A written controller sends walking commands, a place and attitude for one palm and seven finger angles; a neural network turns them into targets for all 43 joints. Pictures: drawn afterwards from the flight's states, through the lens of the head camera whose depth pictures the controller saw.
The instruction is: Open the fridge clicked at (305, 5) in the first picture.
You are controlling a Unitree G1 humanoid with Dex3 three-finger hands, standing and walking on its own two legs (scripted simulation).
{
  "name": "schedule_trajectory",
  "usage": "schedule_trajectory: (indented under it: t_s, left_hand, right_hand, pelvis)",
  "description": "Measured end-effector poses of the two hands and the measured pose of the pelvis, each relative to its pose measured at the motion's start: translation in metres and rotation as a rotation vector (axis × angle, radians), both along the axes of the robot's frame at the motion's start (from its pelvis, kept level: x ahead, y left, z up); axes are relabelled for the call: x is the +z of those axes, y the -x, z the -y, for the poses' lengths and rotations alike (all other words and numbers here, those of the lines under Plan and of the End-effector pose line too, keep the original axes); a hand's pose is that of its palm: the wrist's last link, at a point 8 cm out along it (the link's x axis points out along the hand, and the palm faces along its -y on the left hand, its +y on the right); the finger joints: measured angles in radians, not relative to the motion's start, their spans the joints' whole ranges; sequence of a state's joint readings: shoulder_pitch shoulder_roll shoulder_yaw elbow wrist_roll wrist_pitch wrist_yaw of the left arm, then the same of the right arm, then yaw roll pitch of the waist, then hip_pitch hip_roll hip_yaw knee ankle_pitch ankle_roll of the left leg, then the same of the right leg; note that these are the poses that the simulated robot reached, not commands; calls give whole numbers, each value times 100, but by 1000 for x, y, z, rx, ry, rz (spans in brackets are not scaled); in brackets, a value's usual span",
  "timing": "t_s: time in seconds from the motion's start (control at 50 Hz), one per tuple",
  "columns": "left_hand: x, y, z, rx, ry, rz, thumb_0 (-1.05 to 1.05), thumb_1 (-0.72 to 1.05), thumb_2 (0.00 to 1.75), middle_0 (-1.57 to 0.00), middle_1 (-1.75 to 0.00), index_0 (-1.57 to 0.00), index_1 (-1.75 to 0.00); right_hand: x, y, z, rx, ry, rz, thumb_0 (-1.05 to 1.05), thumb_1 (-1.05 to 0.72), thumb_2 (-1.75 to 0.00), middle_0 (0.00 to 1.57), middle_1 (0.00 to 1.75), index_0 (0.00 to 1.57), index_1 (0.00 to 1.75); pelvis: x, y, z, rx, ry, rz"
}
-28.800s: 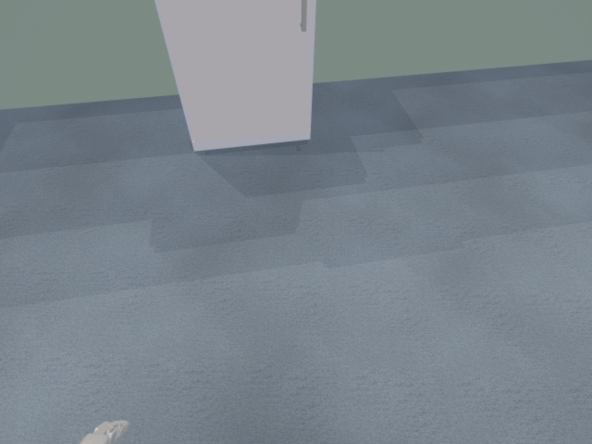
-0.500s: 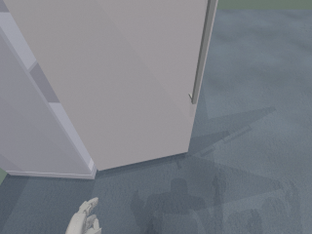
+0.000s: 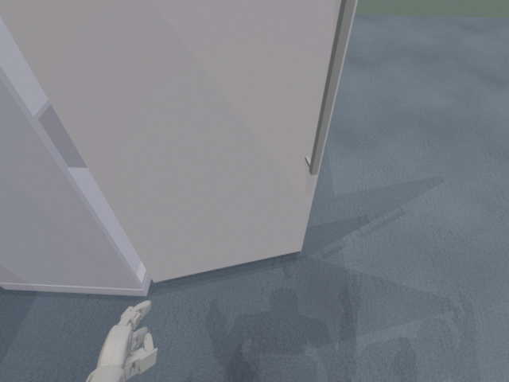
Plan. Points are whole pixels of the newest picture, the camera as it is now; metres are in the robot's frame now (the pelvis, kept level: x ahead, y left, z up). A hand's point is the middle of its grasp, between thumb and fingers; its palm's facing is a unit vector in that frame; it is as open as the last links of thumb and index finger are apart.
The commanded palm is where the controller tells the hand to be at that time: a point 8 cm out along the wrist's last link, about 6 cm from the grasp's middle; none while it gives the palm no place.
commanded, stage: let the arm hang, fingers relaxed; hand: right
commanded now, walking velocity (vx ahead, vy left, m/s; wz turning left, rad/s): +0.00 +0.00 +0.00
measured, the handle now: (324, 95) +0.69 -0.11 +0.09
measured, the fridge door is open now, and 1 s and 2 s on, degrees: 74 74 74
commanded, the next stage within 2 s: look to check the result in 1.08 s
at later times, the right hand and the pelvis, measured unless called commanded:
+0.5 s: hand out of the picture -0.06 -0.20 -0.17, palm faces +0.01 +0.98 -0.20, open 7.2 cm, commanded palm none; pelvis -0.02 -0.02 +0.00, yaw -1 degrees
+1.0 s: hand out of the picture -0.01 -0.19 -0.18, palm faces +0.00 +0.99 -0.17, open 7.3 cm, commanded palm none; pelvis -0.01 -0.03 +0.00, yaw +1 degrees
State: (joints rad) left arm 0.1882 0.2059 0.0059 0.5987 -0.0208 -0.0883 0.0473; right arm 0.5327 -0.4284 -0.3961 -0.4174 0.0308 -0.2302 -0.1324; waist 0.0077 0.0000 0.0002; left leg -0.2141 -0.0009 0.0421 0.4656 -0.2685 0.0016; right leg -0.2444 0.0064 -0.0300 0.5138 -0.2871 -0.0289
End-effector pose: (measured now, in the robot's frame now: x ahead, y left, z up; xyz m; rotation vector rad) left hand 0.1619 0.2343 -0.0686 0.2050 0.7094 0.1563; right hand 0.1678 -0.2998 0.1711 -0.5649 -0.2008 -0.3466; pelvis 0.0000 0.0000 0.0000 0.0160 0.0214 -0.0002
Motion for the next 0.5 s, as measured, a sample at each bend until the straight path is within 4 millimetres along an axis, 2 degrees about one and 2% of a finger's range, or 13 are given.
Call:
schedule_trajectory:
  t_s: [0.04,0.1,0.14,0.18,0.24,0.26,0.32,0.38,0.44,0.5]
  left_hand:
    - [-13,3,-4,-48,1,-37,1,90,90,-20,-30,-20,-30]
    - [-33,15,-11,-61,-7,-128,1,90,90,-20,-30,-20,-30]
    - [-41,30,-13,-47,-12,-185,1,90,90,-20,-30,-20,-30]
    - [-45,51,-14,-26,-19,-250,1,90,90,-20,-30,-20,-30]
    - [-48,88,-11,0,-31,-374,1,90,90,-20,-30,-20,-30]
    - [-49,102,-10,8,-34,-420,1,90,90,-20,-30,-20,-30]
    - [-50,140,-3,23,-36,-561,1,90,90,-20,-30,-20,-30]
    - [-53,170,5,47,-19,-663,1,90,90,-20,-30,-20,-30]
    - [-58,191,15,69,10,-723,1,90,90,-20,-30,-20,-30]
    - [-62,203,27,83,42,-752,1,90,90,-20,-30,-20,-30]
  right_hand:
    - [-44,-7,5,-11,-49,-171,1,-89,-90,21,31,20,30]
    - [-141,-2,4,-71,-212,-544,0,-90,-90,20,30,20,30]
    - [-205,19,-8,-98,-316,-797,0,-91,-90,20,30,19,30]
    - [-256,49,-30,-104,-407,-1023,1,-91,-90,20,30,19,30]
    - [-306,103,-67,-92,-530,-1288,1,-91,-90,20,30,19,30]
    - [-314,120,-75,-113,-571,-1337,1,-93,-90,20,30,20,30]
    - [-323,155,-68,-200,-614,-1407,-1,-101,-90,21,30,20,30]
    - [-324,186,-60,-245,-617,-1492,-1,-100,-90,21,30,20,30]
    - [-320,211,-53,-290,-607,-1563,-1,-98,-90,21,30,20,30]
    - [-315,227,-47,-324,-594,-1609,0,-95,-90,21,30,20,30]
  pelvis:
    - [-4,5,3,-14,0,-8]
    - [-9,10,8,-24,4,-9]
    - [-11,12,9,-23,9,0]
    - [-10,14,9,-20,14,11]
    - [-7,16,9,-15,13,24]
    - [-5,16,8,-16,10,25]
    - [-1,17,6,-24,0,25]
    - [2,18,8,-26,-6,25]
    - [3,17,12,-23,-7,26]
    - [4,17,16,-19,-4,27]
